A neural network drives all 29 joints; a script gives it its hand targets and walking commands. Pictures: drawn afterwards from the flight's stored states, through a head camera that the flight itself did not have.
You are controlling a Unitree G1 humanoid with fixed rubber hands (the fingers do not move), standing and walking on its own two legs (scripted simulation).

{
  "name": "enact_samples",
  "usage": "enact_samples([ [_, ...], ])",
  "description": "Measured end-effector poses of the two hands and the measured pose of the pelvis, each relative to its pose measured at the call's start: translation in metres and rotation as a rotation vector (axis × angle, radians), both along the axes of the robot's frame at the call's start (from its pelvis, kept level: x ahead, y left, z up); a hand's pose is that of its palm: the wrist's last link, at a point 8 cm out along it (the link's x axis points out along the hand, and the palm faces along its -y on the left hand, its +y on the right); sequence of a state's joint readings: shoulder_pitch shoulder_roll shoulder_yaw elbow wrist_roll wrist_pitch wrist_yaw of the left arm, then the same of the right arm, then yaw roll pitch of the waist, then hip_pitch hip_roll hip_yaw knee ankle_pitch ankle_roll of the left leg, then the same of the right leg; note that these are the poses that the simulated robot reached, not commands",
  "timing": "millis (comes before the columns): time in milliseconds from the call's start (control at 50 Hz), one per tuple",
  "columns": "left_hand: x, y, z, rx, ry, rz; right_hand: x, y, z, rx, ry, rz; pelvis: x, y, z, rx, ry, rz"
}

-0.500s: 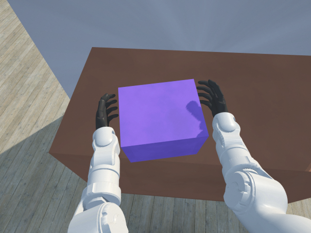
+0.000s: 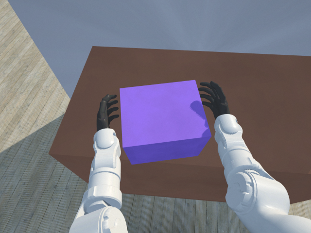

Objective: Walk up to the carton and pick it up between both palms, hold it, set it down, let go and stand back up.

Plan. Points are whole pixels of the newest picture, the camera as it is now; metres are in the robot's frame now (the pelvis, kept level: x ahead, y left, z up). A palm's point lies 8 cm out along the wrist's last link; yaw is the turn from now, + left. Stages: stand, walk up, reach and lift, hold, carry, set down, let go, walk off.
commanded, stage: set down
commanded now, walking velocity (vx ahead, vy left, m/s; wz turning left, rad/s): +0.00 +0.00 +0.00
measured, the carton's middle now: (161, 124) +0.43 +0.02 -0.05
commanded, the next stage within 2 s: none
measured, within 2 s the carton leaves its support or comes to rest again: neither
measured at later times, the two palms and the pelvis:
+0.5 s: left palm (106, 126) +0.38 +0.17 +0.01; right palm (217, 110) +0.44 -0.13 +0.02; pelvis +0.01 +0.00 +0.00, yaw +0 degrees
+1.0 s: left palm (106, 133) +0.37 +0.17 -0.01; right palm (219, 111) +0.45 -0.15 +0.00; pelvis -0.02 +0.00 -0.02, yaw -2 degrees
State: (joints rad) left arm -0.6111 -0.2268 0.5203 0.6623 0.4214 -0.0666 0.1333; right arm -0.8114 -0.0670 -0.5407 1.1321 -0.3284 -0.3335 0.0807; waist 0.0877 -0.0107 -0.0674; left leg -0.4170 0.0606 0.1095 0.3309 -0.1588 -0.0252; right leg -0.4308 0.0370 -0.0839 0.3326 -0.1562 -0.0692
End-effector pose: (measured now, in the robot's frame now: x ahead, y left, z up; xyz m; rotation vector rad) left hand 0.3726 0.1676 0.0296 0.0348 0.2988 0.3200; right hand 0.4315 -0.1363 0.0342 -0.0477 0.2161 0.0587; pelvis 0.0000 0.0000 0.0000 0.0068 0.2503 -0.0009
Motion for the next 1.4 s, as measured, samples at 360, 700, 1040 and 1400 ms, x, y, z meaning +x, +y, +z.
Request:
enact_samples([
  [360, 0.007, 0.001, -0.017, -0.009, -0.037, -0.006, 0.010, 0.002, -0.014, -0.027, -0.006, 0.010, 0.002, -0.004, -0.002, 0.003, 0.058, 0.006],
  [700, 0.007, 0.003, -0.026, 0.016, -0.022, -0.025, 0.011, -0.001, -0.022, -0.029, 0.033, 0.033, 0.001, 0.002, -0.004, -0.003, 0.086, -0.014],
  [1040, -0.002, 0.010, -0.043, -0.002, 0.024, -0.022, 0.022, -0.017, -0.030, -0.037, 0.079, 0.033, -0.023, -0.003, -0.023, -0.006, 0.217, -0.025],
  [1400, 0.023, 0.043, 0.004, 0.046, -0.070, -0.036, 0.048, -0.067, 0.005, -0.008, 0.014, 0.013, -0.023, -0.014, -0.030, 0.001, 0.250, -0.015],
])
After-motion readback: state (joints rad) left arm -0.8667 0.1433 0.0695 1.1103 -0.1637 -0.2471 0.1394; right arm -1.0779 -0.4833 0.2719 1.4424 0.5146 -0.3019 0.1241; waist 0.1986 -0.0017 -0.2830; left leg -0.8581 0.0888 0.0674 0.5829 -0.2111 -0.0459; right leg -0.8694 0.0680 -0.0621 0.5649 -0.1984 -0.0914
